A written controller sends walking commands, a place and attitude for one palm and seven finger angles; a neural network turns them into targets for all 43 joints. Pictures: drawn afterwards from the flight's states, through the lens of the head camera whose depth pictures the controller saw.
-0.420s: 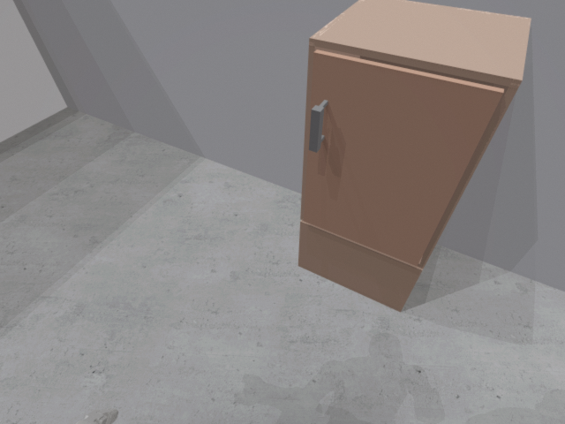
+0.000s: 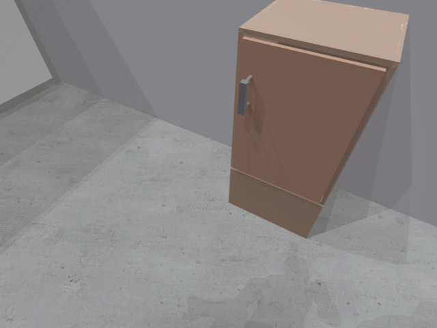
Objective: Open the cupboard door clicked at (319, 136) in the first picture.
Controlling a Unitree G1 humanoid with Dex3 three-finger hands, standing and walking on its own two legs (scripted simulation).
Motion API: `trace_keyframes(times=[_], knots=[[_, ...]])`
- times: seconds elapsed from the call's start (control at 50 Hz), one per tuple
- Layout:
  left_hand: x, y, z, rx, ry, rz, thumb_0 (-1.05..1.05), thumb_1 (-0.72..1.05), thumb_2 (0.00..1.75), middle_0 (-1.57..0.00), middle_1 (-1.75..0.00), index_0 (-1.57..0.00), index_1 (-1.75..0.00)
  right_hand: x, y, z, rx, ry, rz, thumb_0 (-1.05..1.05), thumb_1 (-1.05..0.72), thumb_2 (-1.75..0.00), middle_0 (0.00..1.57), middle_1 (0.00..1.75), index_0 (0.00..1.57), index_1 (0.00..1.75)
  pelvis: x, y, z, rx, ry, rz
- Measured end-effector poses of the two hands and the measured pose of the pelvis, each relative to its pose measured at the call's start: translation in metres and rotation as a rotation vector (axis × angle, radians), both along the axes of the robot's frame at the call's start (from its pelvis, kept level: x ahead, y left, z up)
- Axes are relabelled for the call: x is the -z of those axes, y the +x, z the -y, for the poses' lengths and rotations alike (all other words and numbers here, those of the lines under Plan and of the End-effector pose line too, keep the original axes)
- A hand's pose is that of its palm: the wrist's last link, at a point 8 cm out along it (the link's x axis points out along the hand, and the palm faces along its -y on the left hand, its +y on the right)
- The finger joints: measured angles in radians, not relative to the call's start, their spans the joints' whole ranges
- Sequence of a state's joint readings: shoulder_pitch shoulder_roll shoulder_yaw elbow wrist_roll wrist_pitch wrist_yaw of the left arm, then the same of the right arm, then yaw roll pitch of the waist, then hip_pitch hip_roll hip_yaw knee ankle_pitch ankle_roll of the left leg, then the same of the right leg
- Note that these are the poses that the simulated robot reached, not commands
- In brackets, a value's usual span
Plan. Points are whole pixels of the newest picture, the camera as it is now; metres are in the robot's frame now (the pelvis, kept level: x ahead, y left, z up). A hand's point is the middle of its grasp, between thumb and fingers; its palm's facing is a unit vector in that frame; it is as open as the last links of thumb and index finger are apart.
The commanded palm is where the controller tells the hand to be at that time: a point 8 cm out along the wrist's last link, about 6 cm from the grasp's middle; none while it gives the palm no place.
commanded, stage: stand and wait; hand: left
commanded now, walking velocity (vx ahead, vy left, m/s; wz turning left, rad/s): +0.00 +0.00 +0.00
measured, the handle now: (245, 94) +0.83 -0.04 -0.02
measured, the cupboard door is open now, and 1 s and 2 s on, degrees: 0 0 0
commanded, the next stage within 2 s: look at it before walking up in 0.40 s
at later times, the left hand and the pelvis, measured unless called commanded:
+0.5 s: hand out of the picture +0.08 +0.24 -0.15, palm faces -0.04 -0.94 -0.35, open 7.4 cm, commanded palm none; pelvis +0.00 +0.00 +0.00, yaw +0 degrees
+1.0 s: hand out of the picture +0.09 +0.25 -0.15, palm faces -0.04 -0.94 -0.34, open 7.4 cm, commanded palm none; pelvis +0.01 +0.00 +0.00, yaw +0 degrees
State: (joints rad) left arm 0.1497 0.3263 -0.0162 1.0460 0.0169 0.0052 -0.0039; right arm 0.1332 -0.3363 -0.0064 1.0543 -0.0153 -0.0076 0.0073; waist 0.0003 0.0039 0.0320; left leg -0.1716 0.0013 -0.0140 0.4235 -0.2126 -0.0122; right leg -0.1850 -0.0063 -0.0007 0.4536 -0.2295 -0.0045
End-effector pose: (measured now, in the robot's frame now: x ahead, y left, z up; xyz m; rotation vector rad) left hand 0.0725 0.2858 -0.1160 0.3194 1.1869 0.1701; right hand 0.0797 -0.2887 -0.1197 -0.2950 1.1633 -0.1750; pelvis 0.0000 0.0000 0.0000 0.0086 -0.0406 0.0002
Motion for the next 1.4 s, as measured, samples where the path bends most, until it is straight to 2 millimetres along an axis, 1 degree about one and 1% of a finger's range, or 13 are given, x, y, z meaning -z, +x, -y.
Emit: trace_keyframes(times=[0.14,0.28,0.56,0.92,1.22,1.3,1.4], knots=[[0.0,-0.011,-0.004,-0.013,0.012,-0.037,0.01,0.9,0.9,-0.21,-0.3,-0.2,-0.3,0.002,-0.019,0.006,0.023,-0.007,-0.054,0.01,-0.9,-0.89,0.2,0.3,0.2,0.3,-0.001,-0.001,0.002,0.002,-0.001,0.0],[-0.002,-0.008,-0.005,-0.011,0.018,-0.033,0.01,0.9,0.9,-0.21,-0.3,-0.2,-0.3,0.003,-0.024,0.008,0.035,-0.006,-0.065,0.01,-0.9,-0.89,0.2,0.3,0.2,0.3,-0.002,-0.001,0.002,0.005,-0.001,0.003],[-0.005,0.008,-0.002,0.005,0.013,0.002,0.01,0.9,0.9,-0.21,-0.3,-0.2,-0.3,0.001,-0.016,0.005,0.028,0.0,-0.046,0.0,-0.9,-0.89,0.2,0.3,0.2,0.3,-0.003,0.0,0.002,0.006,-0.001,-0.002],[-0.003,0.01,-0.003,-0.003,0.011,-0.019,0.01,0.9,0.9,-0.21,-0.3,-0.2,-0.3,-0.002,-0.003,0.006,0.026,-0.009,-0.045,0.0,-0.9,-0.89,0.2,0.3,0.2,0.3,-0.004,0.009,0.002,0.005,-0.003,-0.004],[-0.003,0.012,-0.005,-0.006,0.017,-0.023,0.01,0.9,0.9,-0.21,-0.3,-0.2,-0.3,-0.002,0.005,0.004,0.028,-0.01,-0.027,0.0,-0.9,-0.89,0.2,0.3,0.2,0.3,-0.004,0.01,0.001,0.023,-0.003,-0.005],[0.004,0.009,0.003,0.01,0.008,-0.056,0.01,0.9,0.9,-0.2,-0.3,-0.2,-0.3,0.004,-0.002,-0.003,0.068,0.007,-0.014,0.0,-0.9,-0.89,0.2,0.29,0.2,0.3,0.0,0.007,0.0,0.062,0.001,-0.011],[0.017,0.005,0.022,0.053,-0.026,-0.097,0.01,0.9,0.9,-0.2,-0.3,-0.2,-0.3,0.018,-0.027,-0.015,0.134,0.051,-0.019,0.0,-0.9,-0.89,0.2,0.29,0.2,0.3,0.008,-0.001,0.004,0.118,0.02,-0.015]])
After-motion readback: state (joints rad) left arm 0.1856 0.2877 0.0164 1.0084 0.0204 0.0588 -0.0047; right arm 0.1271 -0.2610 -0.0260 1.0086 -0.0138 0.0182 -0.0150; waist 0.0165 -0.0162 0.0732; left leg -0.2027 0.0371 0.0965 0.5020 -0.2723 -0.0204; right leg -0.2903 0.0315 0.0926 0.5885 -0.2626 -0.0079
